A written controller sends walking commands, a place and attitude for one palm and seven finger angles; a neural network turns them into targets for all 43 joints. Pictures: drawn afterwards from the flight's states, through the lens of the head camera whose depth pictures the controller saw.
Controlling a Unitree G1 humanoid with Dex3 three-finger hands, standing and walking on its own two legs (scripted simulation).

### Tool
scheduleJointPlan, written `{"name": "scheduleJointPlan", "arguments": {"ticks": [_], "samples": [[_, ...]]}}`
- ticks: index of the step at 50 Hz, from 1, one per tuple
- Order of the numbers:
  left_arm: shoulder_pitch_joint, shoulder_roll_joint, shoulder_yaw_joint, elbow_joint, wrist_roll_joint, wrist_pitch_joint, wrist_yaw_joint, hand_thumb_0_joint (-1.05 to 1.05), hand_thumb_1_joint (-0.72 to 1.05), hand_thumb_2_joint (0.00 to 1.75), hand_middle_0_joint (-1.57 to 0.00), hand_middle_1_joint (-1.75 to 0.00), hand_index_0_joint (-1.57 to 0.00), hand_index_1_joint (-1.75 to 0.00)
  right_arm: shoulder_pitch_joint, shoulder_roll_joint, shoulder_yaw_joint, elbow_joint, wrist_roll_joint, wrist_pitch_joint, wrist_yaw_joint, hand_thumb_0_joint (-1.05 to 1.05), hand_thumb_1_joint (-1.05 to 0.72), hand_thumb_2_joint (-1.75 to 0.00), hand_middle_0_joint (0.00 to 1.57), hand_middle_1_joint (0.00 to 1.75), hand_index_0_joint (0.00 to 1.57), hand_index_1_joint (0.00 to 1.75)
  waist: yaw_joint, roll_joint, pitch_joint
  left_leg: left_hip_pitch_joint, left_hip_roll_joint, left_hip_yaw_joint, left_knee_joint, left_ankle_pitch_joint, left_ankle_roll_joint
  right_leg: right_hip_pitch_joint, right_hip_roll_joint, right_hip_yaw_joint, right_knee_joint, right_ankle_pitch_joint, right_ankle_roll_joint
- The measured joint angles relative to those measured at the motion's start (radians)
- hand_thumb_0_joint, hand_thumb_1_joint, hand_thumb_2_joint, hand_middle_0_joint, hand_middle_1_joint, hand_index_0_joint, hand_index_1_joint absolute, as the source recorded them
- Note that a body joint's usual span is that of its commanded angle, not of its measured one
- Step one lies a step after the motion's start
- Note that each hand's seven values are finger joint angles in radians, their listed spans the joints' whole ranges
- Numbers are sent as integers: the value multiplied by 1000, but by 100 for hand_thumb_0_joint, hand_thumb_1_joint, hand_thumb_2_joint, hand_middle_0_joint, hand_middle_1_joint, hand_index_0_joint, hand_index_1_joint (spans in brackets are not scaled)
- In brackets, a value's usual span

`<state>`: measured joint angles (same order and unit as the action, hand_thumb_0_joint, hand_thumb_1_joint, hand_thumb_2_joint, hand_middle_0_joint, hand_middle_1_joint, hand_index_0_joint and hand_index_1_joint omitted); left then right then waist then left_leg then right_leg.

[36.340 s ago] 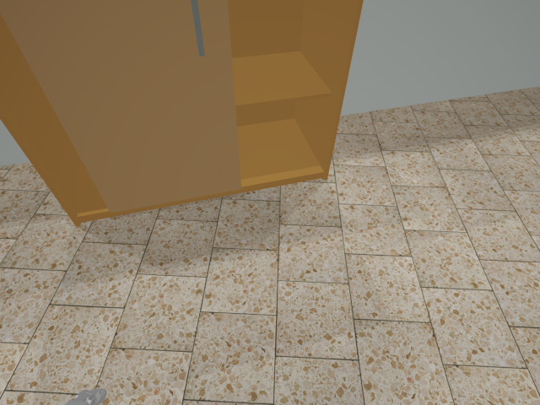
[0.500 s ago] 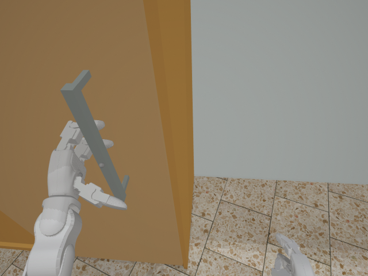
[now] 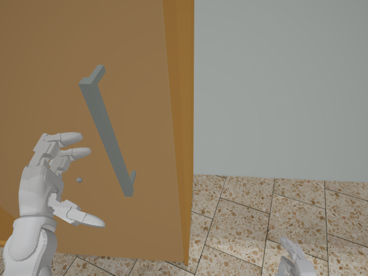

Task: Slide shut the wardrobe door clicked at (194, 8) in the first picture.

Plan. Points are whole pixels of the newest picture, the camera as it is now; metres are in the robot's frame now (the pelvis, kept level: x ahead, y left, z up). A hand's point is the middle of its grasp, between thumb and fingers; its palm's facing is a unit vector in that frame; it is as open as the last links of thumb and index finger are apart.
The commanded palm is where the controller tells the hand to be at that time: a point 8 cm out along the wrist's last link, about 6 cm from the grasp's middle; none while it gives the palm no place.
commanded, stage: slip the hand off the handle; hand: left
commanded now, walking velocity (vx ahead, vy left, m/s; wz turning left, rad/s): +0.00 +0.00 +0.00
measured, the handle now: (116, 143) +0.33 +0.17 +0.16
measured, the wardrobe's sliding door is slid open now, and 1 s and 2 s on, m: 0.00 0.00 0.00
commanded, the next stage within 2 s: draw the hand back to the body in 0.42 s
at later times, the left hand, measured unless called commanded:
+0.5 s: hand (59, 226) +0.16 +0.20 +0.15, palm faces +0.22 -0.97 -0.10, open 14.7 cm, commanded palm +0.12 +0.25 +0.16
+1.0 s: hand (56, 221) +0.16 +0.21 +0.15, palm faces +0.09 -0.99 -0.11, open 14.6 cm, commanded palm +0.12 +0.27 +0.17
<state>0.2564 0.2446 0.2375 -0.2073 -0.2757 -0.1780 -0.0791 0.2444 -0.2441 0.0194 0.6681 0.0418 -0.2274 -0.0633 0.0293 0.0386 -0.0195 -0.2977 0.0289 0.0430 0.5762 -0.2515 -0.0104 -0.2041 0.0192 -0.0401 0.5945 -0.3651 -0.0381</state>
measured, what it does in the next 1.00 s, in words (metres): stands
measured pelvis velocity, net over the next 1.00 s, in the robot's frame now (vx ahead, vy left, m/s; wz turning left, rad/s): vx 0.00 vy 0.00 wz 0.02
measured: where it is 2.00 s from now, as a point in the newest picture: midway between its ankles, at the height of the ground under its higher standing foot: outside the picture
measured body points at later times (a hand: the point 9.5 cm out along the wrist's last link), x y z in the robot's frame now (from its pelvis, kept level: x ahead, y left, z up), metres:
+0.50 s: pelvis -0.01 +0.00 -0.01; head -0.03 -0.02 +0.44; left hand +0.14 +0.26 +0.16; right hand +0.20 -0.21 -0.07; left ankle +0.04 +0.13 -0.73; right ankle -0.03 -0.09 -0.73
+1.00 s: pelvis +0.00 +0.00 +0.00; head -0.04 -0.03 +0.45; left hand +0.15 +0.27 +0.16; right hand +0.20 -0.23 -0.05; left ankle +0.04 +0.13 -0.73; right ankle -0.03 -0.09 -0.73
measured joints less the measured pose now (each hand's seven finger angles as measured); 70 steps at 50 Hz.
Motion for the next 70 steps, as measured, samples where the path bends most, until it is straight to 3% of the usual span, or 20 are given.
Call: {"name": "scheduleJointPlan", "arguments": {"ticks": [14, 23, 28, 29, 32, 35, 37, 39, 43, 53, 57, 60, 64, 70], "samples": [[148, -18, -55, -149, 1, -27, -11, -1, -55, 20, -25, -115, -26, -116, -45, 6, 24, -23, -11, -45, 5, 1, -90, -90, 21, 30, 20, 30, 31, 13, 7, -24, -10, -22, 40, -5, 7, -9, -9, -23, 27, -8, 5], [262, -4, -25, -206, -31, -45, -38, -1, -55, 20, -25, -115, -26, -116, -37, 6, 32, -39, -10, -63, 8, 1, -90, -90, 21, 30, 20, 30, 35, 15, -1, -35, -4, -34, 65, -15, 0, -13, -2, -34, 46, -18, -1], [263, -3, -19, -201, -43, -72, -55, -1, -55, 20, -25, -115, -26, -116, -27, -7, 24, -27, -4, -83, 0, 1, -90, -90, 21, 30, 20, 30, 40, 23, 8, -50, -2, -50, 86, -19, -4, -18, 2, -49, 57, -22, -5], [255, 1, -19, -196, -34, -58, -63, -1, -55, 20, -25, -115, -26, -116, -25, -9, 23, -24, 1, -84, -3, 1, -90, -90, 21, 30, 20, 30, 43, 25, 10, -50, -1, -52, 87, -19, -4, -17, 3, -50, 57, -22, -6], [245, 39, -26, -209, -21, 78, -103, -1, -55, 20, -25, -115, -26, -116, -14, -15, 24, -25, 18, -71, -21, 1, -90, -90, 21, 30, 20, 30, 45, 35, 12, -31, 0, -50, 72, -14, -4, 1, 5, -48, 40, -16, -7], [240, 89, -6, -218, -63, 199, -154, -1, -55, 20, -25, -115, -26, -116, -11, -16, 31, -25, 33, -67, -43, 1, -90, -90, 21, 30, 20, 30, 35, 44, 4, -6, 4, -47, 48, -9, -5, 27, 9, -44, 11, -5, -7], [233, 108, 28, -210, -100, 235, -173, -1, -55, 20, -25, -115, -26, -116, -12, -15, 35, -23, 39, -75, -51, 1, -90, -90, 21, 30, 20, 30, 27, 46, -3, 7, 7, -44, 35, -6, -7, 40, 12, -41, -7, 1, -7], [222, 110, 67, -197, -127, 245, -180, -1, -55, 20, -25, -115, -26, -116, -11, -15, 34, -25, 43, -86, -51, 1, -90, -90, 21, 30, 20, 30, 21, 45, -9, 16, 10, -40, 24, -5, -9, 48, 15, -37, -20, 6, -7], [220, 90, 111, -189, -139, 248, -186, -1, -55, 20, -25, -115, -26, -116, -4, -24, 29, -37, 47, -101, -39, 1, -90, -90, 21, 30, 20, 30, 21, 42, -21, 31, 9, -31, 5, -2, -8, 57, 14, -28, -35, 10, -5], [253, 85, 93, -218, -118, 253, -199, -1, -51, 21, -25, -113, -26, -114, -7, -32, 21, -48, 45, -113, -41, 1, -90, -90, 20, 30, 20, 30, 36, 28, -17, 51, 5, -34, -11, 3, -5, 80, 11, -30, -54, 16, -4], [269, 99, 72, -243, 65, 183, 16, -1, -44, 25, -25, -108, -26, -109, -28, -11, 6, -49, 0, -88, -38, 1, -90, -90, 20, 30, 20, 30, 37, 36, 18, 73, 14, -34, -34, 16, -7, 111, 21, -29, -98, 42, -8], [302, 87, 57, -249, 140, 135, 121, -1, -35, 29, -24, -103, -25, -104, -37, 3, -3, -45, -20, -63, -29, 1, -90, -90, 20, 30, 20, 30, 36, 39, 43, 91, 14, -24, -64, 31, -4, 125, 22, -19, -129, 61, -4], [320, 82, 28, -247, 188, 92, 179, -1, -23, 35, -24, -96, -25, -97, -31, 10, -8, -24, -35, -33, -22, 1, -90, -90, 21, 30, 20, 30, 43, 38, 65, 116, 8, -14, -100, 47, 2, 144, 15, -10, -158, 76, 2], [298, 94, 29, -221, 212, 68, 205, 0, -2, 45, -24, -84, -24, -85, -25, 16, -14, 11, -43, 13, -18, 1, -90, -90, 21, 30, 20, 30, 41, 32, 79, 151, -1, 1, -138, 55, 10, 172, 5, 4, -189, 85, 10]]}}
